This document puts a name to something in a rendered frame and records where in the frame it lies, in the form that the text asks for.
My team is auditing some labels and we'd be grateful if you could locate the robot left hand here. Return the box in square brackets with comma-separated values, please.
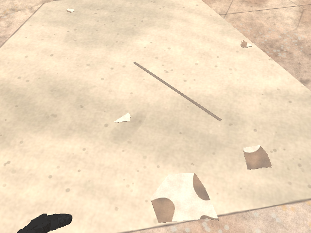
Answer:
[17, 214, 72, 233]

